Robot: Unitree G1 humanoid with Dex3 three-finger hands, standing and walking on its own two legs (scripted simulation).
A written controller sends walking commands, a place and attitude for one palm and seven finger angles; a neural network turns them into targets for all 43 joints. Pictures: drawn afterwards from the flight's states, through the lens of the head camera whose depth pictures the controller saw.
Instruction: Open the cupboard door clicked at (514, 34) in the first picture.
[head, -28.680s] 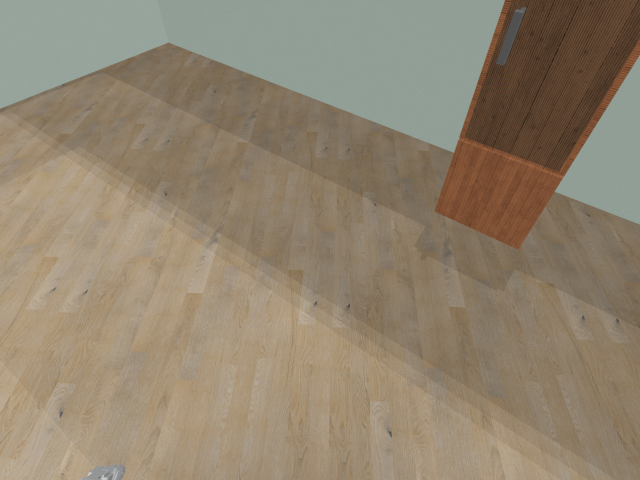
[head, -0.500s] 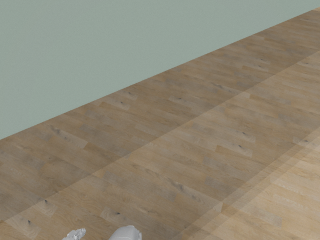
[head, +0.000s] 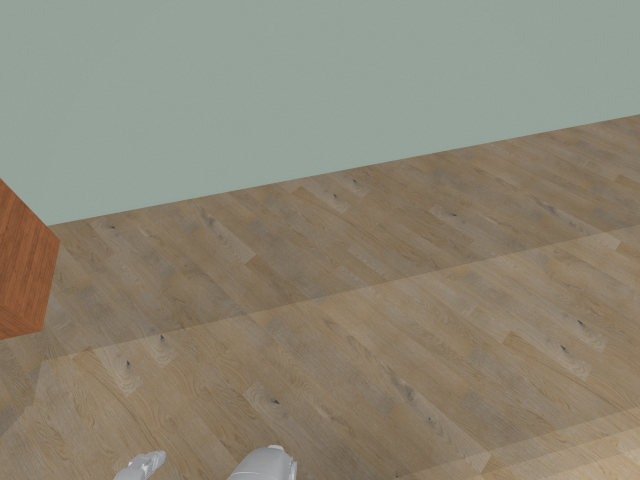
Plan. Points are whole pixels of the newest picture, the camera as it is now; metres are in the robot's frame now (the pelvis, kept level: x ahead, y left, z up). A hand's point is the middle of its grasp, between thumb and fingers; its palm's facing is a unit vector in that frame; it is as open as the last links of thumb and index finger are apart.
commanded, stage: turn to face it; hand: left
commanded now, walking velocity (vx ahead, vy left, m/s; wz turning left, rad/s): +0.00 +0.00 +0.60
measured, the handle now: out of the picture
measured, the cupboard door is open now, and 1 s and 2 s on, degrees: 46 46 46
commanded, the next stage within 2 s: take the last steps up to it in 1.60 s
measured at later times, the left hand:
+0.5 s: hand out of the picture +0.04 +0.24 -0.15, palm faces +0.32 -0.91 -0.28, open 7.4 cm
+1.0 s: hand out of the picture -0.03 +0.23 -0.16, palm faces +0.58 -0.77 -0.25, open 7.4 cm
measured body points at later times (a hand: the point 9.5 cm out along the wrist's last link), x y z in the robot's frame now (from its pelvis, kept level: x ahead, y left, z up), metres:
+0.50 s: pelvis +0.01 +0.00 +0.00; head +0.06 +0.02 +0.45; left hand +0.02 +0.29 -0.13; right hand +0.17 -0.22 -0.14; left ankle +0.00 +0.13 -0.73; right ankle +0.05 -0.14 -0.71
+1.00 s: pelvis +0.02 +0.00 +0.00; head +0.06 +0.04 +0.45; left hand -0.06 +0.27 -0.14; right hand +0.24 -0.16 -0.13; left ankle -0.02 +0.11 -0.73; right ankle +0.09 -0.13 -0.68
